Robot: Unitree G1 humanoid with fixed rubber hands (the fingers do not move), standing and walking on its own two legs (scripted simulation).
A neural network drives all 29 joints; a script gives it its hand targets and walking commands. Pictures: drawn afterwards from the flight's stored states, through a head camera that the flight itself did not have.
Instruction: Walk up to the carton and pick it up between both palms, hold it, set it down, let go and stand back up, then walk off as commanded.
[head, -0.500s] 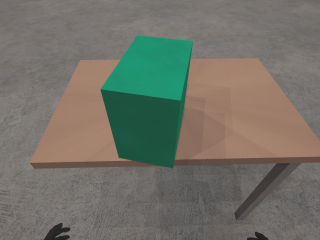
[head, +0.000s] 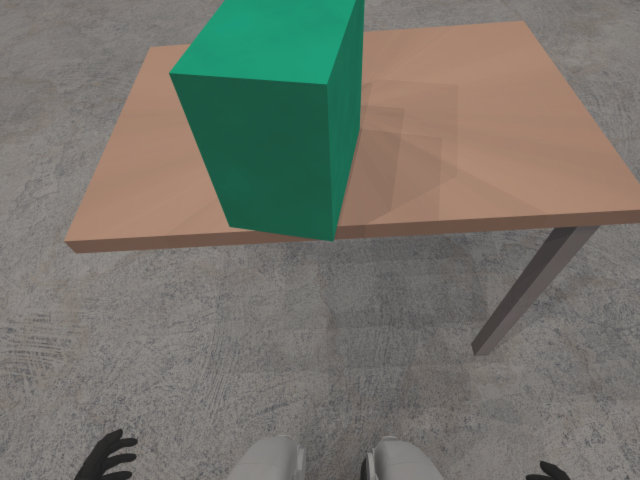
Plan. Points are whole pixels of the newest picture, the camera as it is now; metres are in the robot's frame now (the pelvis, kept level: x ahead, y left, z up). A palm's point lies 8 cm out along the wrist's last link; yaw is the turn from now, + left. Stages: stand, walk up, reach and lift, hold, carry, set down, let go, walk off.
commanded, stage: walk off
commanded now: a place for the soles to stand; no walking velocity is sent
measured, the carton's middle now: (292, 109) +0.59 +0.04 +0.12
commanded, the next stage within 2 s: none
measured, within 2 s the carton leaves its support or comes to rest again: neither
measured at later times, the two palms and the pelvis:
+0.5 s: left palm out of the picture -0.07 +0.37 -0.12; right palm out of the picture -0.06 -0.24 -0.12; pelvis -0.15 +0.05 -0.02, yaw +0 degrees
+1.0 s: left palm out of the picture -0.21 +0.32 -0.09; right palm out of the picture -0.22 -0.28 -0.14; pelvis -0.29 +0.02 -0.01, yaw +2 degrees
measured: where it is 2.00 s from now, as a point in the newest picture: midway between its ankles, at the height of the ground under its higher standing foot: outside the picture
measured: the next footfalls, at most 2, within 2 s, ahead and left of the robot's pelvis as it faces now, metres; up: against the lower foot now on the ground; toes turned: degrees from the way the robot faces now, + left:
left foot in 0.16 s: -0.03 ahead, +0.12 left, +0.00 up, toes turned -2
right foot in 0.66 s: -0.16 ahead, -0.10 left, +0.00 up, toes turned +8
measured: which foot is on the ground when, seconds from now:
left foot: up 0.00-0.14, down 0.16-0.72, up 0.74-1.00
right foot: down 0.00-0.18, up 0.20-0.64, down 0.66-1.00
